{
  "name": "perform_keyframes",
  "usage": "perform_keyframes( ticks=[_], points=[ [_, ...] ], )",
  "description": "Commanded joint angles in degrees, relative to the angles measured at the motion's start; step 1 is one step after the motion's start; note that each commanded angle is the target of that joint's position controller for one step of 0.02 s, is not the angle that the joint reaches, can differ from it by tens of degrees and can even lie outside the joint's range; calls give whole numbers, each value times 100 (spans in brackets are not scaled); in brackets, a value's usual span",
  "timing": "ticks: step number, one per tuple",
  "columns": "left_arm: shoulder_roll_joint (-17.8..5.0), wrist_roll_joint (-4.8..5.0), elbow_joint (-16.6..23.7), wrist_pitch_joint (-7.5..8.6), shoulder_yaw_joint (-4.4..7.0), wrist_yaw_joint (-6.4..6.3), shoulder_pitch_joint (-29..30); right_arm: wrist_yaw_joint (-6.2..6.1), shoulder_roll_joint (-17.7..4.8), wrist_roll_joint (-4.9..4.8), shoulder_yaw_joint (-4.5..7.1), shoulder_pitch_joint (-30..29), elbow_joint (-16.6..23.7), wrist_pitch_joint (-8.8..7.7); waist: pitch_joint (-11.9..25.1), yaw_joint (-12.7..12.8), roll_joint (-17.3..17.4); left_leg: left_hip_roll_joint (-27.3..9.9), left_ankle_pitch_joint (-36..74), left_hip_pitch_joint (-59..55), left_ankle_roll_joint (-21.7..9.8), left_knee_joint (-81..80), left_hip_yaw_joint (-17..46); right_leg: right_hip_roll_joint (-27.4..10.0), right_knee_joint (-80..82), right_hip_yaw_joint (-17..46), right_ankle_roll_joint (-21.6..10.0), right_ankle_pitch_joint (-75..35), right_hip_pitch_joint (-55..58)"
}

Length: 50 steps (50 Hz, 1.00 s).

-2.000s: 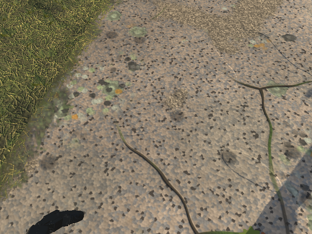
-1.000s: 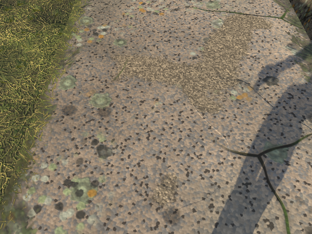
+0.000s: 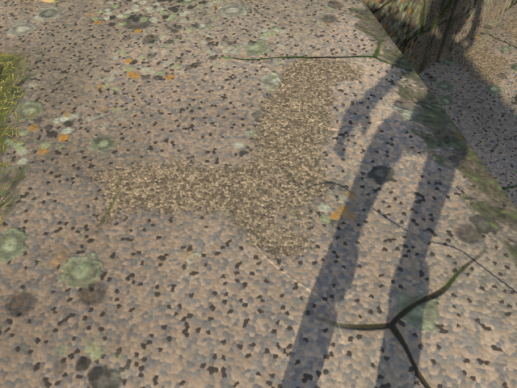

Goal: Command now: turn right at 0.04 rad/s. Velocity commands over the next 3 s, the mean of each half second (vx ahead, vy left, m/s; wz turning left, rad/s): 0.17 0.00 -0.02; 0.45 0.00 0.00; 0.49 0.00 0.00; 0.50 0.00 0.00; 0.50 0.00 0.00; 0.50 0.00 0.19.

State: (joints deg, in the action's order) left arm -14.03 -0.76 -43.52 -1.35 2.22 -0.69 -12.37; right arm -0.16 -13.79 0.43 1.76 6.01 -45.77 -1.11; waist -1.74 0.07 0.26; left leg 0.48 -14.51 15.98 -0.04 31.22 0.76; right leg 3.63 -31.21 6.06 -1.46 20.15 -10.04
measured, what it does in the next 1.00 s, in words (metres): walks ahead: right foot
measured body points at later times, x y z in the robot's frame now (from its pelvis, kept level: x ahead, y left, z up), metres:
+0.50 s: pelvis +0.06 +0.03 +0.00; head +0.07 +0.04 +0.45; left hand +0.13 +0.30 -0.13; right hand +0.12 -0.25 -0.12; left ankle +0.03 +0.12 -0.73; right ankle -0.03 -0.11 -0.68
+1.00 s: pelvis +0.30 -0.03 +0.00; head +0.32 -0.04 +0.45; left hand +0.45 +0.23 -0.10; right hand +0.32 -0.31 -0.14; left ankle +0.18 +0.11 -0.64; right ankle +0.36 -0.12 -0.73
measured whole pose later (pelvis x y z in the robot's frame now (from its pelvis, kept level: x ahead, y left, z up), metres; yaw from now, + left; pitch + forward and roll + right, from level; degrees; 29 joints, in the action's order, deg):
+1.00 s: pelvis +0.30 -0.03 +0.00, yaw +1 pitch +0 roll -1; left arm -14.7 0.2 -44.0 5.0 2.6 1.9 -8.8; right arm 0.1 -16.6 -1.5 2.0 19.1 -53.4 -5.0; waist -2.6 -1.6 1.6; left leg -2.3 -21.0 19.7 -2.8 66.6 2.6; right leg 2.6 -26.8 -2.8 -3.4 8.1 -19.3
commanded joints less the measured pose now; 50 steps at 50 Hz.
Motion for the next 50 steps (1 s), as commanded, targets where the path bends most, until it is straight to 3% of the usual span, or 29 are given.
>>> perform_keyframes(
  ticks=[1,8,10,12,14,15,17,18,20,21,22,23,24,25,26,28,33,36,39,41,42,43,44,45,46,47,48,49,50],
  points=[
    [-581,2,286,94,145,-39,1,-23,-662,-5,163,-177,274,-47,403,-41,-88,-407,1515,-793,-245,-274,425,-465,527,401,-92,-1559,-428],
    [-571,8,83,140,147,-87,-76,-55,-653,-10,165,-173,-33,-22,275,-38,-61,-350,1275,-795,-202,-398,410,-468,634,367,-61,-1414,-388],
    [-576,33,-51,129,157,-103,-227,-63,-621,-23,159,-82,-177,-2,265,-27,-118,-150,-82,-717,-217,-371,250,-382,770,329,-156,-80,-456],
    [-682,88,-49,159,193,-114,-303,-85,-681,-93,183,-85,-220,-32,-168,19,-228,8,-1695,-165,-309,-231,193,-457,927,550,-419,1608,-773],
    [-739,155,-53,297,201,-114,-534,-74,-601,-162,161,-193,-179,-207,-563,132,-418,42,-1931,459,-386,45,189,-812,1287,1138,-702,2365,-722],
    [-843,176,-97,372,228,-104,-657,-45,-516,-187,145,-272,-146,-328,-636,162,-679,104,-1532,734,-363,377,29,-1133,1552,1643,-883,2458,-495],
    [-986,191,-112,460,267,-80,-576,34,-549,-219,156,-262,-144,-536,-753,79,-1037,42,-827,1001,-444,588,-22,-1640,1787,2375,-1170,1793,-172],
    [-931,194,-77,476,252,-64,-462,79,-609,-222,177,-73,-222,-598,-651,-39,-983,-3,-722,766,-517,356,-3,-1615,1638,2245,-1125,1158,-122],
    [-754,192,89,481,198,-28,-39,135,-737,-217,244,764,-581,-635,-299,-435,-663,-60,-488,-465,-652,-285,220,-1114,949,1360,-751,-87,-551],
    [-559,192,264,533,141,-37,224,137,-1057,-208,355,1365,-780,-645,-152,-635,115,-490,-613,-1404,-923,-866,1227,-449,-304,460,-371,-880,-1288],
    [-504,176,408,633,139,-55,207,161,-1587,-168,518,2077,-940,-623,131,-806,1426,-1535,-385,-2624,-1554,-1585,3174,140,-2087,-224,29,-338,-2527],
    [-759,239,409,700,201,-70,149,193,-1286,-105,410,2027,-908,-623,37,-699,1208,-2096,49,-2837,-1788,-1794,3919,28,-3142,7,68,1165,-3444],
    [-770,307,340,730,216,-38,12,200,-1037,-87,325,1738,-820,-624,-170,-463,635,-2092,247,-2667,-1680,-1692,3521,-302,-3598,200,-48,924,-3691],
    [-678,310,284,728,194,-3,-4,191,-890,-77,277,1552,-727,-604,-170,-364,373,-1910,369,-2536,-1525,-1722,2962,-540,-3652,82,-115,463,-3751],
    [-642,270,306,718,202,29,121,186,-791,-94,220,1414,-697,-569,-287,-310,252,-1747,680,-2340,-1388,-1835,2465,-739,-3451,-55,-121,76,-3790],
    [-537,172,352,670,214,92,265,161,-642,-84,135,1446,-734,-482,-217,-289,484,-1346,1282,-1988,-1154,-2036,1667,-909,-2954,-306,-22,-459,-3359],
    [-184,172,693,649,59,167,1204,-20,-998,-65,158,1682,-784,-367,-367,-490,403,-1043,1826,-1359,-1081,-2367,792,-743,-1035,-727,253,-1618,-2788],
    [-294,225,822,660,57,220,1605,-38,-1095,-117,173,1910,-852,-370,-498,-574,511,-1167,1537,-1169,-1085,-2505,705,-599,-324,-769,232,-2152,-2290],
    [-476,241,930,686,95,276,1766,-37,-1092,-173,197,1943,-905,-350,-569,-431,514,-1439,1946,-1625,-978,-2301,689,-598,31,-625,-6,-2053,-2256],
    [-687,217,872,704,182,285,1453,-40,-1204,-152,242,1869,-878,-310,-240,-144,594,-1474,3431,-1914,-854,-1709,568,-413,124,-738,-211,-1751,-1648],
    [-850,205,716,696,277,259,887,-40,-1238,-135,254,1806,-854,-274,170,197,624,-1348,4432,-1891,-760,-975,409,-250,169,-870,-369,-1667,-846],
    [-1067,211,424,674,398,209,-77,-47,-1164,-93,220,1767,-800,-240,766,651,565,-1086,4670,-1427,-605,158,229,-250,167,-866,-557,-1686,473],
    [-1462,142,204,633,498,135,-1162,-56,-910,50,117,1842,-627,-243,1662,952,-200,-717,2772,-106,-447,2045,49,-1422,0,500,-928,-1453,2289],
    [-1682,95,61,632,494,221,-1305,0,-116,-57,-87,2648,-633,-354,2523,437,-1846,317,-1639,1687,-197,3828,293,-2639,1014,3406,-1771,271,3596],
    [-1072,136,89,645,341,233,-1089,42,-873,-213,86,2124,-625,-469,1840,616,-1158,16,-1736,2292,-299,4398,787,-2439,1570,3625,-1506,1034,3013],
    [-918,158,123,661,273,224,-568,62,-1123,-328,175,1502,-398,-537,895,497,-860,-263,-1170,2592,-378,4381,578,-2266,1700,2727,-1275,739,2134],
    [-870,124,168,678,246,237,-165,30,-1034,-287,161,1244,-344,-563,498,310,-337,-535,-632,2357,-353,4143,443,-2049,1843,2062,-1197,-78,1304],
    [-764,69,180,704,222,262,73,11,-949,-191,184,1191,-336,-544,278,130,-239,-705,-310,2137,-306,3861,412,-1823,1974,1556,-1164,-716,717],
    [-678,16,159,735,196,268,196,12,-850,-161,187,1356,-366,-485,300,-64,-395,-851,-110,1788,-276,3713,460,-1669,2128,1225,-1142,-1001,361]
  ],
)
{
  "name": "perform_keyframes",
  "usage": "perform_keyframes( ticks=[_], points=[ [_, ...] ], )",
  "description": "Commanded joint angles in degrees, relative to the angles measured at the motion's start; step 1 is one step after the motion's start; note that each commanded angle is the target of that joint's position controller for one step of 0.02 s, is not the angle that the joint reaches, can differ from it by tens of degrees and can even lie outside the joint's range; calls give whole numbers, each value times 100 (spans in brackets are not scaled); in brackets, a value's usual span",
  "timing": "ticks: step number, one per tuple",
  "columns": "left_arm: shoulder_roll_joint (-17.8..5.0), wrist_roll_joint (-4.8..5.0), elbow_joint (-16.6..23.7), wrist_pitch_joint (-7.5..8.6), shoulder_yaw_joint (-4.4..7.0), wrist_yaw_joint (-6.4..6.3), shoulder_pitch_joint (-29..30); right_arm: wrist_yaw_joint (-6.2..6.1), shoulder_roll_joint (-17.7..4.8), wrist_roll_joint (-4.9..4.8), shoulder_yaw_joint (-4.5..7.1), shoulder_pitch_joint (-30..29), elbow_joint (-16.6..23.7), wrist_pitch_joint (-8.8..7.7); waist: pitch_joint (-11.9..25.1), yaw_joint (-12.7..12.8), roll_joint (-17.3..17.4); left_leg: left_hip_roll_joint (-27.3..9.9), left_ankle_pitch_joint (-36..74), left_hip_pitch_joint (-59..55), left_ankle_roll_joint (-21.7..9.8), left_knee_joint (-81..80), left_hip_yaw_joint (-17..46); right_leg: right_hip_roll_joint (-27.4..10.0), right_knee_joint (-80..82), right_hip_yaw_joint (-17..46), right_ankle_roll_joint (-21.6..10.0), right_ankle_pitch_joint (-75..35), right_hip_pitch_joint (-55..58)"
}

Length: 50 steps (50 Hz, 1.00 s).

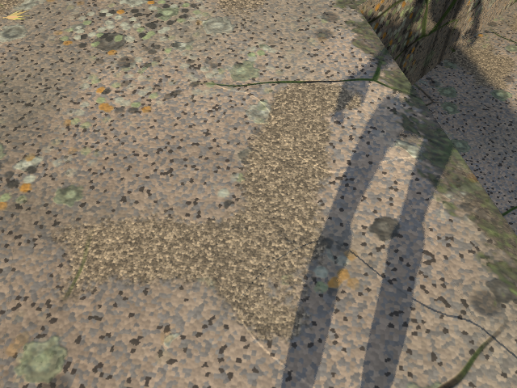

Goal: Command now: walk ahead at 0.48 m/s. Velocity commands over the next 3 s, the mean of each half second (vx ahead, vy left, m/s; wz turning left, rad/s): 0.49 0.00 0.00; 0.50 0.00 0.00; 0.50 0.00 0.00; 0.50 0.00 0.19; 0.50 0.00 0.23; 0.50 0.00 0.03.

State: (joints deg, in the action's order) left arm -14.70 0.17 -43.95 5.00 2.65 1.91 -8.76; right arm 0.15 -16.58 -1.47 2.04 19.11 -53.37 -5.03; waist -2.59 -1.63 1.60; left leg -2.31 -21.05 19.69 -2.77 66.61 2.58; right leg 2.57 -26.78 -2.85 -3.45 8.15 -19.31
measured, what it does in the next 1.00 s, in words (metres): walks ahead: left foot, then right foot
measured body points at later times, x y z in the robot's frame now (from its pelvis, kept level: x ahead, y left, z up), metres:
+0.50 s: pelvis +0.28 +0.06 -0.01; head +0.31 +0.08 +0.44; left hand +0.29 +0.34 -0.15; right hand +0.45 -0.20 -0.10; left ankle +0.36 +0.15 -0.73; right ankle +0.12 -0.08 -0.65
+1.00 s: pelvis +0.55 +0.02 -0.01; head +0.59 +0.01 +0.44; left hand +0.77 +0.26 -0.10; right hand +0.53 -0.26 -0.15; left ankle +0.37 +0.15 -0.71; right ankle +0.66 -0.08 -0.74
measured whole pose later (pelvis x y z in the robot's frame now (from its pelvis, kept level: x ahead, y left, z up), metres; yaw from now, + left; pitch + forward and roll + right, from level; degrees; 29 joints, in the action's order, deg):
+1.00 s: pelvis +0.55 +0.02 -0.01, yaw +0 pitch +2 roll +1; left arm -14.8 0.3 -45.5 5.6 2.3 2.3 -1.6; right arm -0.5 -16.3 -0.4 3.0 22.0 -54.8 -2.7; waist -1.7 -3.3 0.1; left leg -0.3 -27.9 2.6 -0.6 36.5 -0.6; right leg -0.6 -31.4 -2.3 -3.0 5.5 -27.8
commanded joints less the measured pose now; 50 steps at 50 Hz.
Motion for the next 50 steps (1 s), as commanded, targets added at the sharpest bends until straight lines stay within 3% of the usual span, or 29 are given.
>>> perform_keyframes(
  ticks=[1,3,5,8,11,14,17,19,20,21,22,23,24,25,26,27,29,32,38,43,46,47,48,49,50],
  points=[
    [-564,-56,161,128,148,19,-131,-22,-453,35,146,147,368,-30,392,23,-583,-614,604,1255,43,24,255,-1485,1828,1925,-983,76,1084],
    [-613,-9,28,190,153,15,-218,-47,-365,70,140,53,423,82,242,-42,-553,-679,728,1326,156,-301,176,-1442,2033,1582,-1067,-135,771],
    [-764,-27,-99,194,187,-43,-402,-66,-381,123,142,-410,616,117,21,38,-464,-733,1206,1745,292,-856,164,-1451,2190,1418,-1125,-208,733],
    [-873,-1,-237,135,199,-127,-658,-28,-336,152,124,-990,803,66,-91,213,-401,-657,2160,1915,381,-1950,82,-1328,2223,1067,-1002,-435,888],
    [-994,55,-410,89,212,-179,-993,38,-224,120,60,-1613,979,-2,-154,458,-364,-447,2773,1626,384,-2901,-132,-1259,2184,772,-872,-512,1015],
    [-1034,93,-617,8,220,-192,-1325,127,-247,65,33,-2069,1184,-35,-232,603,-379,-345,2669,1693,313,-3377,-128,-1468,1958,775,-841,-581,1570],
    [-1109,112,-722,-97,255,-218,-1371,219,-391,53,62,-2151,1329,-75,-168,497,-473,-254,2055,1609,100,-3707,-106,-1738,1558,877,-707,-1008,2176],
    [-1193,103,-714,-166,276,-232,-1211,228,-586,52,151,-1627,1228,-98,158,153,-613,-13,1665,767,-84,-3864,-331,-1679,899,785,-562,-2286,2316],
    [-1104,72,-698,-203,236,-235,-1161,192,-815,61,288,-795,973,-98,680,-247,-534,160,1689,-367,-248,-3957,-487,-1376,-98,550,-418,-3008,2120],
    [-863,-32,-564,-202,120,-250,-1220,136,-1220,118,421,267,743,-85,1568,-613,-80,-605,1888,-2111,-579,-3713,320,-1052,-1748,286,-219,-2059,1127],
    [-115,-30,-496,-71,-98,-184,-1937,138,-1734,155,548,716,594,-33,2283,-292,1477,-1907,698,-4166,-1510,-4257,3052,29,-3861,144,210,1136,-1310],
    [-581,73,-599,61,-6,-161,-1702,156,-1140,106,385,734,628,-30,2360,-484,1157,-1969,-11,-4195,-1495,-4916,3929,-38,-4621,982,152,2462,-2004],
    [-973,233,-438,142,106,-132,-1176,147,-903,108,299,256,710,-45,1465,-421,803,-1811,-1,-3490,-1225,-5001,3098,-352,-4822,967,47,2079,-2455],
    [-952,232,-360,167,95,-155,-834,138,-775,131,256,-185,816,-46,991,-260,371,-1594,468,-2689,-1089,-5104,2392,-674,-4601,781,25,1537,-2342],
    [-896,136,-333,150,113,-183,-643,152,-613,164,213,-488,847,-54,598,-114,170,-1373,988,-1973,-1030,-5294,1886,-864,-4221,708,58,1158,-2155],
    [-838,91,-356,89,136,-194,-722,158,-490,218,172,-638,862,-83,514,77,311,-1205,1350,-1535,-963,-5458,1544,-1028,-3972,753,75,885,-1788],
    [-610,66,-433,-41,106,-202,-895,175,-488,192,180,-651,810,-131,458,224,334,-1070,1769,-1143,-1028,-5737,1155,-1081,-3707,693,165,670,-1475],
    [-550,6,-277,-116,98,-228,-467,115,-679,168,237,-439,656,-154,209,200,156,-1061,2266,-1098,-1118,-5971,769,-1135,-2991,657,339,85,-1891],
    [-361,27,13,-21,24,-129,669,-10,-792,98,250,58,389,-54,-56,-159,158,-796,2204,-1303,-858,-6083,104,-875,-1012,370,394,-1449,-1738],
    [-435,85,291,53,6,26,1314,-45,-859,50,292,437,121,90,-225,-277,180,-1196,2450,-2228,-810,-5705,189,-738,-328,399,200,-1059,-1902],
    [-660,78,227,89,91,77,926,-81,-965,37,343,282,110,170,57,47,338,-1285,3720,-2560,-653,-5090,177,-514,-140,235,-35,-447,-1171],
    [-813,64,49,93,187,58,328,-88,-961,39,337,159,133,205,419,395,341,-1102,4598,-2467,-543,-4388,5,-323,-8,54,-167,-458,-301],
    [-1104,41,-249,87,330,6,-632,-101,-807,82,270,169,187,226,1068,781,205,-786,4549,-1900,-371,-3225,-217,-422,-128,155,-365,-613,1154],
    [-1636,-66,-396,64,461,-42,-1463,-73,-365,172,115,606,351,158,1993,792,-735,-168,2678,63,-35,-1105,-503,-1803,-261,2085,-1051,-416,3426],
    [-1578,12,-493,29,434,-15,-1681,-35,16,153,-7,924,264,26,2508,703,-1710,613,-1221,1566,145,214,23,-2516,610,4227,-1572,611,4357]
  ],
)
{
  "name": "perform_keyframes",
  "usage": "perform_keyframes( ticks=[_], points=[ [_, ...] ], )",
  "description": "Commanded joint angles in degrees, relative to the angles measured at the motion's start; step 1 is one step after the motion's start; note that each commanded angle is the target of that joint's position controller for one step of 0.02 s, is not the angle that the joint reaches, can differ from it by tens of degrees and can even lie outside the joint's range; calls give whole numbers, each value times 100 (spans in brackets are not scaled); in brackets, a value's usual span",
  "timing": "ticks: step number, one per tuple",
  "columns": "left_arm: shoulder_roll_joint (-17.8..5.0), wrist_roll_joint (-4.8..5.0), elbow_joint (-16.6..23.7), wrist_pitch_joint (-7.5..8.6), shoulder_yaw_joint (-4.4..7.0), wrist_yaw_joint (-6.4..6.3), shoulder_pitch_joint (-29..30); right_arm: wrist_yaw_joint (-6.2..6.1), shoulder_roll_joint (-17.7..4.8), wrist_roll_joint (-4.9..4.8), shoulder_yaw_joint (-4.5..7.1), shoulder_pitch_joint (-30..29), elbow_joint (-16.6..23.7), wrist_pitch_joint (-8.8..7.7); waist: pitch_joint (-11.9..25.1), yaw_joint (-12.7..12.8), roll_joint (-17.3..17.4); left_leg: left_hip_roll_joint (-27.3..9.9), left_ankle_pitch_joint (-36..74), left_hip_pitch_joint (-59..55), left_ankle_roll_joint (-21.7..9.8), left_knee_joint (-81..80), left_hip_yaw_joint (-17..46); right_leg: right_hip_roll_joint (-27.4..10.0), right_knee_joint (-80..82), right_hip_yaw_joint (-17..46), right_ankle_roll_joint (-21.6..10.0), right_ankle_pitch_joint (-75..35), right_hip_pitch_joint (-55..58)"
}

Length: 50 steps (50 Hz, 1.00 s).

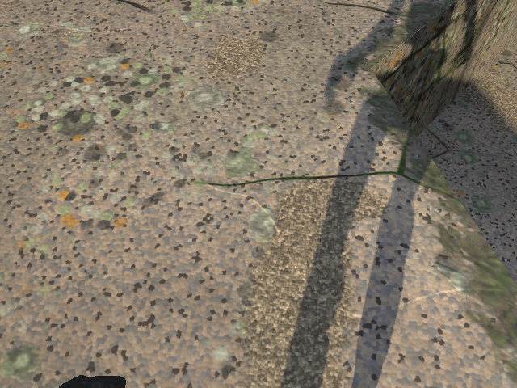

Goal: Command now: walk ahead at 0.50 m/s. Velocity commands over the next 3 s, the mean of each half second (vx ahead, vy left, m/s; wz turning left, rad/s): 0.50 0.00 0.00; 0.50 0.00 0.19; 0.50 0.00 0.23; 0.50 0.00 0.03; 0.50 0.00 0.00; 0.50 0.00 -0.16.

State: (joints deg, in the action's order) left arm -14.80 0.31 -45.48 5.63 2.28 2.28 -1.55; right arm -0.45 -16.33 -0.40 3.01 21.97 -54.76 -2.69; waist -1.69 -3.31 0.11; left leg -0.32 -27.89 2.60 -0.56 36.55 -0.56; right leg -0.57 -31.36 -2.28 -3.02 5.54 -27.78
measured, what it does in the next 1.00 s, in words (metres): walks ahead: left foot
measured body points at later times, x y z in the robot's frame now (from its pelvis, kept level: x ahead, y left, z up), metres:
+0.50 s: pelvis +0.28 +0.02 +0.00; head +0.31 +0.03 +0.45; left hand +0.24 +0.30 -0.14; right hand +0.50 -0.21 -0.09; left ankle +0.42 +0.13 -0.72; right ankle +0.11 -0.10 -0.72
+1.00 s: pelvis +0.55 +0.02 +0.01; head +0.58 +0.03 +0.46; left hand +0.76 +0.27 -0.07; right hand +0.54 -0.26 -0.12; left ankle +0.42 +0.13 -0.72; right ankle +0.72 -0.10 -0.71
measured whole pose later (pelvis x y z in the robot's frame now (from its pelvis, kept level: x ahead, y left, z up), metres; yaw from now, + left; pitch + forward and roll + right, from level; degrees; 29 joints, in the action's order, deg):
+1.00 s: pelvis +0.55 +0.02 +0.01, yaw +7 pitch +2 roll +2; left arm -14.7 0.8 -47.6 5.9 2.4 1.3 1.9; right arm -0.9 -14.9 -1.3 4.0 23.7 -54.0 -3.3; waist -1.0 -5.4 -2.1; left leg 2.8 -19.6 -0.1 -1.2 17.6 4.1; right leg -2.3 -26.5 3.2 0.7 -0.9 -29.3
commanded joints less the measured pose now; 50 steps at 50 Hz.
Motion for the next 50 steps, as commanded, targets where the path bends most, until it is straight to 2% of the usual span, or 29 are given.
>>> perform_keyframes(
  ticks=[1,2,3,4,5,6,8,11,15,18,20,22,23,24,25,26,27,28,29,30,31,32,34,38,41,43,46,48,50],
  points=[
    [-1122,59,-312,-28,333,-59,-2177,64,-645,-126,58,96,482,-315,1774,991,-1054,68,-513,3922,-181,3770,784,-2012,1333,3894,-1350,1505,4768],
    [-973,57,-218,-25,279,-75,-1681,75,-800,-218,100,-371,640,-380,1022,869,-809,-240,59,4136,-262,3684,586,-1848,1493,3113,-1139,1270,3932],
    [-834,7,-151,-21,236,-74,-1292,43,-771,-161,108,-603,670,-392,623,709,-431,-495,583,3926,-250,3393,460,-1639,1682,2562,-1047,802,3130],
    [-676,-50,-118,-1,191,-61,-1052,23,-711,-91,141,-624,667,-352,372,522,-412,-674,921,3621,-220,3080,461,-1439,1873,2137,-986,358,2519],
    [-587,-96,-129,17,165,-49,-946,23,-595,-68,139,-490,632,-284,355,362,-529,-776,1120,3272,-193,2928,490,-1311,2041,1878,-961,137,2162],
    [-584,-83,-160,41,169,-41,-935,18,-461,-60,125,-391,600,-219,338,285,-537,-808,1208,3112,-150,2791,466,-1247,2189,1692,-998,-30,1968],
    [-723,-52,-264,86,203,-65,-1024,-3,-371,-26,117,-507,659,-130,187,229,-455,-856,1489,3225,-30,2442,403,-1210,2390,1351,-1080,-441,1758],
    [-859,-40,-420,57,235,-160,-1285,-6,-355,26,120,-1080,858,-128,12,355,-311,-867,2370,3642,118,1492,367,-1137,2507,1005,-1043,-818,1918],
    [-940,20,-601,6,235,-230,-1629,74,-179,-6,44,-1863,1059,-197,-142,625,-303,-628,3384,3349,111,105,114,-934,2564,561,-843,-732,2016],
    [-980,59,-802,-63,250,-241,-1975,157,-187,-54,14,-2346,1234,-228,-280,793,-285,-521,3367,3446,52,-393,92,-1136,2414,585,-847,-687,2538],
    [-1008,75,-898,-133,272,-259,-2076,228,-243,-67,15,-2538,1356,-258,-323,783,-309,-488,3065,3565,-66,-611,148,-1344,2189,648,-800,-899,2986],
    [-1072,86,-929,-195,307,-286,-2024,281,-361,-68,45,-2452,1386,-286,-231,633,-380,-408,2639,3347,-212,-754,123,-1486,1890,687,-700,-1389,3294],
    [-1121,85,-917,-222,324,-296,-1935,286,-461,-65,87,-2213,1335,-295,-78,474,-454,-287,2428,2936,-296,-791,21,-1474,1612,654,-636,-2049,3349],
    [-1137,87,-893,-254,326,-302,-1795,272,-600,-51,171,-1678,1186,-299,247,149,-480,-95,2405,2135,-419,-912,-164,-1326,990,504,-536,-2958,3279],
    [-994,53,-858,-279,270,-305,-1780,224,-872,-32,317,-742,888,-290,854,-245,-349,-65,2546,770,-594,-883,-183,-1003,-118,284,-375,-3145,2842],
    [-724,-91,-717,-269,150,-312,-1909,160,-1303,28,428,258,704,-260,1737,-495,451,-1198,2654,-988,-957,-721,1145,-597,-2006,13,-175,-1305,1596],
    [-12,-33,-738,-131,-38,-237,-2612,208,-1533,31,454,361,593,-243,2288,-47,1926,-2233,1371,-2555,-1841,-1554,3875,478,-3688,319,111,2609,-583],
    [-709,106,-784,-4,107,-199,-2173,217,-947,-25,298,210,670,-256,1937,-270,1148,-2078,635,-2303,-1625,-1903,3948,145,-4277,974,16,2800,-1207],
    [-942,235,-616,80,176,-172,-1637,196,-759,-15,233,-256,754,-276,1143,-201,864,-1911,830,-1557,-1393,-2025,3120,-134,-4280,842,-79,2258,-1510],
    [-886,216,-583,101,171,-208,-1381,195,-680,22,200,-665,834,-285,731,-29,377,-1709,1413,-764,-1292,-2183,2523,-434,-4033,687,-64,1712,-1310],
    [-840,124,-578,76,203,-235,-1260,207,-534,63,164,-914,860,-298,419,113,267,-1514,1942,-141,-1251,-2352,2066,-604,-3699,647,-20,1376,-1107],
    [-749,94,-610,13,213,-235,-1381,213,-436,118,128,-1015,854,-318,394,291,403,-1382,2244,223,-1207,-2506,1768,-741,-3520,690,3,1144,-752],
    [-540,51,-630,-103,195,-255,-1456,227,-451,72,131,-953,777,-354,315,405,416,-1260,2589,566,-1287,-2757,1470,-795,-3171,619,96,1002,-549],
    [-501,-70,-303,-121,201,-289,-645,104,-711,12,208,-570,609,-320,-2,293,248,-1163,2863,577,-1365,-2986,1220,-740,-1843,571,385,46,-1081],
    [-405,-38,-142,-57,171,-242,-43,21,-760,-27,226,-337,519,-264,-86,130,308,-915,2746,650,-1168,-2937,940,-495,-672,498,477,-848,-809],
    [-368,-3,-43,-18,139,-197,339,-12,-785,-57,238,-114,430,-233,-125,3,340,-894,2649,669,-1117,-2862,927,-338,-198,429,508,-1118,-541],
    [-452,49,124,47,130,-125,733,-42,-779,-101,261,105,336,-168,-186,-72,412,-1058,2514,342,-1079,-2545,1189,-255,237,543,469,-1020,-437],
    [-637,62,149,103,179,-91,658,-86,-843,-110,306,60,346,-117,-135,65,500,-1203,2495,133,-988,-2267,1430,-236,477,638,389,-731,-157],
    [-827,63,24,152,265,-100,133,-103,-851,-102,334,-58,394,-61,91,371,615,-1160,2932,134,-866,-1744,1528,-162,616,527,244,-315,631]
  ],
)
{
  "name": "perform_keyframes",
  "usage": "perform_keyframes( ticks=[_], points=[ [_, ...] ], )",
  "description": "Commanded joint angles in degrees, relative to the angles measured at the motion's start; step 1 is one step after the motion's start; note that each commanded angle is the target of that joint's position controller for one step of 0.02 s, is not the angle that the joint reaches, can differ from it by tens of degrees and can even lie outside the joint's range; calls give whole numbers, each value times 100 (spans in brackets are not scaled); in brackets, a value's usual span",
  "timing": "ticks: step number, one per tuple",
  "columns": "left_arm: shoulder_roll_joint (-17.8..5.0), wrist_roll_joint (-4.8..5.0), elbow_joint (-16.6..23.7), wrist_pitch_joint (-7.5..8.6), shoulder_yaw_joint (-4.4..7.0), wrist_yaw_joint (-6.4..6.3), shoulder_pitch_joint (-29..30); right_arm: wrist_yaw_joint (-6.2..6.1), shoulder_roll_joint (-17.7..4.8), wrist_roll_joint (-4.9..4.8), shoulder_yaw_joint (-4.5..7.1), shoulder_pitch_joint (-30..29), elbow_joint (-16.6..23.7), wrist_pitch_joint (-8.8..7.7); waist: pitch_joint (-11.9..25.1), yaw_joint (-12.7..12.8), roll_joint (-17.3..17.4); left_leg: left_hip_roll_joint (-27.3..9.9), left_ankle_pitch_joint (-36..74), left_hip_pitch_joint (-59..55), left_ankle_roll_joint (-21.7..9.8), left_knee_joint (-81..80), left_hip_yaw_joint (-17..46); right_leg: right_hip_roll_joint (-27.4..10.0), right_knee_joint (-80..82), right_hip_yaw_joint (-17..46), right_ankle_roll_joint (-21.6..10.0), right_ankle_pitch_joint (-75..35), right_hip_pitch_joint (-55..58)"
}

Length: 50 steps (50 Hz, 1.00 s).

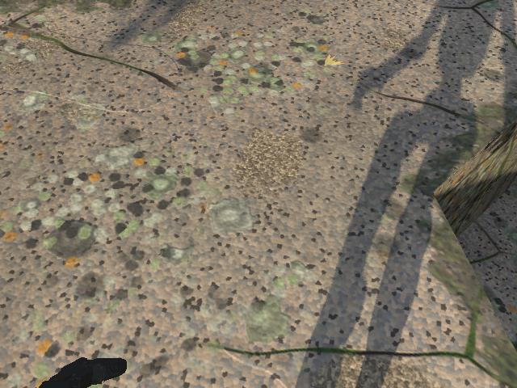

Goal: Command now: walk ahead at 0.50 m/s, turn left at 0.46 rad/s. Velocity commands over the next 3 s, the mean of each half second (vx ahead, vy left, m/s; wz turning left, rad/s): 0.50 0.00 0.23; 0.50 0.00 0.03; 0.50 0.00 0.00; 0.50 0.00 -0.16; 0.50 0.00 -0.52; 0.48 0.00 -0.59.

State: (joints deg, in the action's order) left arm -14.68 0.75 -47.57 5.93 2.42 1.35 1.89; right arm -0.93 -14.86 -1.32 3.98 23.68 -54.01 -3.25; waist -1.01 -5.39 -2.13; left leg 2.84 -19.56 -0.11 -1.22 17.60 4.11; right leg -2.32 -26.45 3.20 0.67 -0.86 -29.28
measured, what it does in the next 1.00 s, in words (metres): walks ahead: right foot, then left foot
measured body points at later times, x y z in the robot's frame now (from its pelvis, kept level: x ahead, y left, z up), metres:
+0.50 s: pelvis +0.25 +0.01 +0.00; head +0.28 +0.02 +0.45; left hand +0.18 +0.28 -0.14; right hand +0.51 -0.19 -0.09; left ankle +0.39 +0.16 -0.72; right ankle +0.15 -0.14 -0.74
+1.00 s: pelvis +0.51 +0.07 +0.00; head +0.54 +0.07 +0.45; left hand +0.69 +0.33 -0.10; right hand +0.52 -0.21 -0.13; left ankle +0.39 +0.15 -0.74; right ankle +0.72 -0.05 -0.70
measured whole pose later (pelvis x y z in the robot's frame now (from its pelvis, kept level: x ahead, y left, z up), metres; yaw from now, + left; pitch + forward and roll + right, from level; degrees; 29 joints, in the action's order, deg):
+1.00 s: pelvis +0.51 +0.07 +0.00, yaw +7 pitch +2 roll +2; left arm -14.5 0.8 -50.5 4.1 2.7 1.8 -0.7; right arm -0.3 -14.4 -0.6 3.6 22.1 -55.1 -4.2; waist -0.8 -4.2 -2.4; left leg 3.1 -15.8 -3.6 -2.1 10.6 -3.3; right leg -5.0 -31.9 0.5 -1.0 -4.1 -35.6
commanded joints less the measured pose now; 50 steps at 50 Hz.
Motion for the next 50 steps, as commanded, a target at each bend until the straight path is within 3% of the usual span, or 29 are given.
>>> perform_keyframes(
  ticks=[1,2,3,4,5,6,8,10,13,17,20,23,25,26,27,28,29,30,31,32,34,36,40,45,50],
  points=[
    [-1057,-18,26,144,369,-46,-953,-47,-835,18,181,-276,381,6,500,907,739,-1138,2445,639,-646,975,882,-29,171,-36,-300,407,1854],
    [-1414,-109,-100,157,467,-92,-1916,-32,-496,116,59,-303,563,15,1406,1264,158,-668,1499,1522,-446,2654,535,-965,-7,849,-633,659,3454],
    [-1829,-121,-262,73,571,-72,-2317,-13,62,15,-89,483,705,-86,2088,895,-1656,112,-1216,3605,-86,4496,-66,-2205,566,3318,-1469,1793,5197],
    [-1226,-72,-260,73,417,-29,-2281,-18,-473,-89,15,455,537,-130,1852,1011,-1268,-193,-1437,4191,-102,5308,482,-2078,968,3833,-1465,2767,4959],
    [-851,-51,-201,86,313,-17,-1930,-19,-810,-132,107,-6,615,-146,1074,1037,-774,-389,-939,4418,-154,5450,483,-1835,1051,2942,-1217,2697,4257],
    [-743,-78,-160,82,268,-4,-1547,-41,-783,-98,115,-286,662,-140,669,897,-388,-615,-482,4247,-142,5347,330,-1598,1141,2274,-1105,2103,3543],
    [-532,-157,-192,75,201,-5,-1202,-29,-644,-12,151,-500,745,-110,255,654,-415,-889,18,3836,-136,4861,306,-1290,1430,1487,-1098,1237,2590],
    [-550,-135,-293,95,212,-10,-1248,6,-430,-13,119,-520,779,-48,185,553,-396,-967,144,3617,-107,4479,203,-1218,1693,1130,-1207,847,2292],
    [-812,-81,-433,106,287,-69,-1414,34,-358,69,71,-980,962,-16,12,570,-191,-1077,739,3850,22,3662,64,-1260,1981,777,-1354,402,2237],
    [-963,-22,-556,34,314,-123,-1647,121,-273,70,-17,-1725,1130,-57,-151,759,-160,-978,1820,3571,79,2334,-226,-1006,2081,110,-1192,108,2182],
    [-1045,43,-724,-23,323,-121,-2024,183,-306,27,-49,-2271,1279,-68,-251,945,-165,-834,2013,3370,80,1748,-394,-1063,1980,-42,-1142,155,2396],
    [-1116,89,-859,-110,344,-130,-2190,248,-432,3,-35,-2564,1432,-82,-332,917,-230,-771,1681,3318,-80,1402,-379,-1319,1736,6,-1043,30,2852],
    [-1205,103,-873,-178,367,-147,-2090,274,-593,16,34,-2268,1379,-104,-155,633,-292,-603,1424,2702,-247,1169,-528,-1368,1260,-62,-922,-772,2991],
    [-1165,112,-862,-208,349,-157,-2001,261,-749,43,135,-1679,1187,-106,188,302,-241,-432,1457,1830,-370,1010,-682,-1174,545,-283,-793,-1624,2894],
    [-982,59,-833,-221,278,-166,-2033,213,-1051,52,298,-721,879,-98,794,-73,-56,-480,1503,449,-544,1051,-596,-854,-639,-544,-604,-1701,2381],
    [-582,-92,-653,-188,136,-163,-2203,138,-1539,142,421,122,735,-56,1580,-211,978,-1785,1218,-1304,-1042,978,1184,-344,-2723,-845,-295,124,805],
    [-188,-60,-648,-57,9,-139,-2570,191,-1661,114,395,192,697,-56,2042,30,2051,-2589,284,-2124,-1693,60,3528,457,-4075,-311,-150,3452,-723],
    [-788,96,-637,31,164,-99,-2184,220,-1161,78,248,-70,745,-91,1509,-34,1351,-2412,-208,-1707,-1493,-99,3259,81,-4669,164,-232,3369,-1311],
    [-924,179,-524,91,203,-78,-1803,223,-955,77,182,-493,823,-125,854,70,1134,-2203,75,-1004,-1282,-181,2439,-187,-4624,57,-348,2818,-1511],
    [-859,141,-529,94,210,-119,-1634,236,-831,117,145,-869,884,-143,549,233,751,-1958,525,-315,-1167,-329,1870,-420,-4360,-26,-352,2296,-1277],
    [-711,52,-575,-23,241,-138,-1684,257,-579,197,80,-1210,897,-185,286,536,794,-1655,1252,558,-1080,-674,1178,-664,-3866,34,-313,1725,-693],
    [-515,26,-574,-144,219,-148,-1690,245,-623,169,98,-1133,802,-250,228,636,717,-1601,1670,804,-1168,-901,878,-687,-3557,-2,-237,1479,-564],
    [-482,-61,-319,-190,219,-148,-988,132,-790,149,139,-760,562,-257,-53,529,513,-1563,2038,673,-1182,-1121,460,-657,-2386,2,-64,416,-1118],
    [-332,-18,-46,-129,121,-39,-55,52,-858,89,137,-316,285,-220,-307,237,519,-1393,1890,582,-999,-1223,-46,-374,-936,-265,-65,-647,-811],
    [-423,30,239,-61,84,112,475,14,-929,38,182,25,-12,-83,-453,167,541,-1774,2367,-374,-929,-795,-44,-254,-333,-251,-280,-100,-956]
  ],
)
Next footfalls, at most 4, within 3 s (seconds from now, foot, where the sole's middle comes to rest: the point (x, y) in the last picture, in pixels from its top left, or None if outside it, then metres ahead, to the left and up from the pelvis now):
0.04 right None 0.19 -0.13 -0.77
0.54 left None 0.43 0.16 -0.77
1.10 right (252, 282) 0.77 -0.03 -0.77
1.64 left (158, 212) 1.04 0.24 -0.77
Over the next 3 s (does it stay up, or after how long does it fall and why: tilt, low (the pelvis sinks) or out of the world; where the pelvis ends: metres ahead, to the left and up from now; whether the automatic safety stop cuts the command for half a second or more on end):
stays up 1.64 0.05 0.01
